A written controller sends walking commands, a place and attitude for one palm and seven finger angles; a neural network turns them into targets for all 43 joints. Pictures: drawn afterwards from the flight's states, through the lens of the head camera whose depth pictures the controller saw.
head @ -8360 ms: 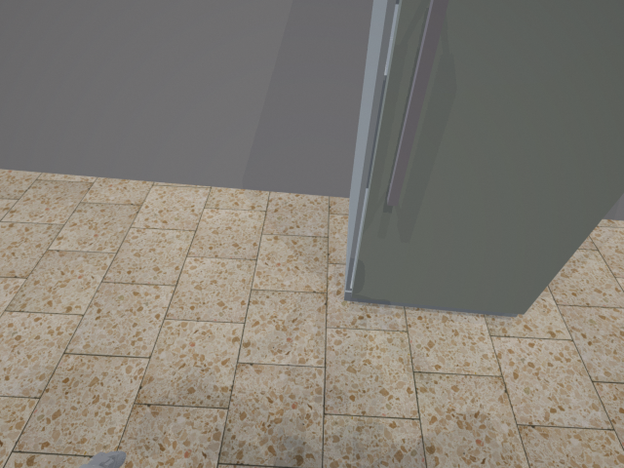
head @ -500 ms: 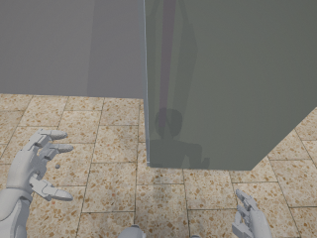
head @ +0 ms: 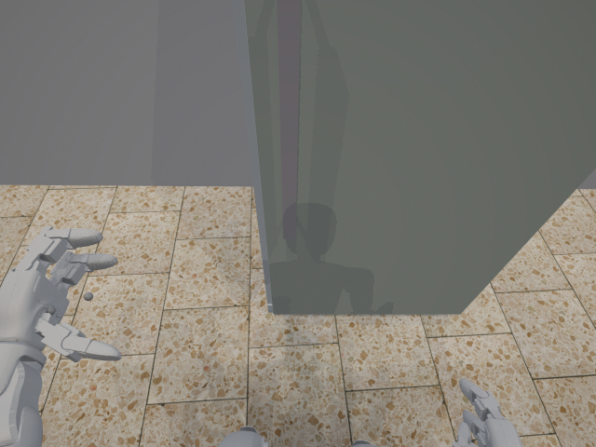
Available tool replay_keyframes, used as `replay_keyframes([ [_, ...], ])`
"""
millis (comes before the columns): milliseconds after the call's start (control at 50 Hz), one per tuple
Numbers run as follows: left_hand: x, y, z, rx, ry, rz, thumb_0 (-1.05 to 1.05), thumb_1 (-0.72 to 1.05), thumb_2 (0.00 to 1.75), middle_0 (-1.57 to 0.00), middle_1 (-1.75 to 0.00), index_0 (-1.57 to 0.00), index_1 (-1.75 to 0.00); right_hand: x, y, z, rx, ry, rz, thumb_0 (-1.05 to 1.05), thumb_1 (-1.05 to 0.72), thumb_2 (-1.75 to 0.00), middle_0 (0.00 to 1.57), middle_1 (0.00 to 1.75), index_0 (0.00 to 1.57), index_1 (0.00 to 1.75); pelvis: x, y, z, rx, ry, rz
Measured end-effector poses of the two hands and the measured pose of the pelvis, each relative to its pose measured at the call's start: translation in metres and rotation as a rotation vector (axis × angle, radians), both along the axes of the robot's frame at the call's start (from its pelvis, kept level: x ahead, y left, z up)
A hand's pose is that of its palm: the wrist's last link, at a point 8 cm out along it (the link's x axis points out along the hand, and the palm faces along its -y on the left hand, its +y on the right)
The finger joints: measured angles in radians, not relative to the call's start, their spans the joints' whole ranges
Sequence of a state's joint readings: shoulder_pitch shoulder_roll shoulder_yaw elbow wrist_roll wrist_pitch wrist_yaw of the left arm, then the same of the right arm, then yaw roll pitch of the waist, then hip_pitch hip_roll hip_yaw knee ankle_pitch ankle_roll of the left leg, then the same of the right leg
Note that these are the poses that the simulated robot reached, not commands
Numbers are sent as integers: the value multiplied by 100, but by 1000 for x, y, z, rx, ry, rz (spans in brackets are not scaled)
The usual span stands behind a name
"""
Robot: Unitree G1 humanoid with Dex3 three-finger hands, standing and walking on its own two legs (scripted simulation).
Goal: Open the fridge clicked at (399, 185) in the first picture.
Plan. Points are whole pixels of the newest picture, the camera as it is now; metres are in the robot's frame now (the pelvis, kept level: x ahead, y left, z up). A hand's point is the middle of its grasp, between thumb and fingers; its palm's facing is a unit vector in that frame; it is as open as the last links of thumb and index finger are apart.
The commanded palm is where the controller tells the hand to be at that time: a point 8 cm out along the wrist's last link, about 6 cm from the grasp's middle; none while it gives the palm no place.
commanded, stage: raise the hand to about handle height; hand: left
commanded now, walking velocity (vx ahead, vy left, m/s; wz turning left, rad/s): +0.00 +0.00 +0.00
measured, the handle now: (289, 128) +0.53 +0.05 +0.13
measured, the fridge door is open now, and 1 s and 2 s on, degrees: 0 0 0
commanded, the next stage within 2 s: move the hooked fingers beside the handle in 0.16 s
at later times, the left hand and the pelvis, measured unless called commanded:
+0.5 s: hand (131, 280) +0.30 +0.23 +0.07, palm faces +0.01 -1.00 -0.02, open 14.0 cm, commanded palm +0.28 +0.29 +0.07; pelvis +0.00 +0.00 +0.00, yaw +1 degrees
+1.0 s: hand (189, 238) +0.37 +0.18 +0.06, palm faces +0.03 -1.00 -0.03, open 13.9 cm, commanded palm +0.35 +0.23 +0.06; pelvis +0.01 -0.01 +0.00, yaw -1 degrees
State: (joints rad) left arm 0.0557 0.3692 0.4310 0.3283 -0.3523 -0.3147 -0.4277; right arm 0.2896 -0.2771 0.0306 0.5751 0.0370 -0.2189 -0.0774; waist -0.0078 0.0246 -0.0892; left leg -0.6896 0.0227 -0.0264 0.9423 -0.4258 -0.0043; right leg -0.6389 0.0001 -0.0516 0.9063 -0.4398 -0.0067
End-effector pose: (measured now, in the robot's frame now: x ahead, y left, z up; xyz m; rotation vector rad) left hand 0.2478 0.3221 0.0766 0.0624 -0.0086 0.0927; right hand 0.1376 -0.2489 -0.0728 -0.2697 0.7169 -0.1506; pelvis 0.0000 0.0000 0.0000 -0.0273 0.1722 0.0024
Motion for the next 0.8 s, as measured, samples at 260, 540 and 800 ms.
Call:
replay_keyframes([
  [260, -3, -3, 1, -10, 14, -6, -1, -50, 30, -30, -120, -30, -120, 13, 5, 0, 24, -32, 21, 1, -90, -90, 20, 30, 20, 30, 0, -5, 1, 4, -4, 1],
  [540, 42, -45, -10, -40, 20, -88, -1, -50, 30, -30, -120, -30, -120, 8, 3, -6, 14, -4, 6, 1, -90, -90, 20, 30, 20, 30, -1, -3, -2, 5, 12, 5],
  [800, 83, -63, -11, -25, 30, -48, -1, -49, 30, -30, -120, -30, -120, -19, -2, -20, 44, 125, -50, 1, -90, -90, 20, 30, 20, 30, 8, -4, 0, 14, 37, -12],
])
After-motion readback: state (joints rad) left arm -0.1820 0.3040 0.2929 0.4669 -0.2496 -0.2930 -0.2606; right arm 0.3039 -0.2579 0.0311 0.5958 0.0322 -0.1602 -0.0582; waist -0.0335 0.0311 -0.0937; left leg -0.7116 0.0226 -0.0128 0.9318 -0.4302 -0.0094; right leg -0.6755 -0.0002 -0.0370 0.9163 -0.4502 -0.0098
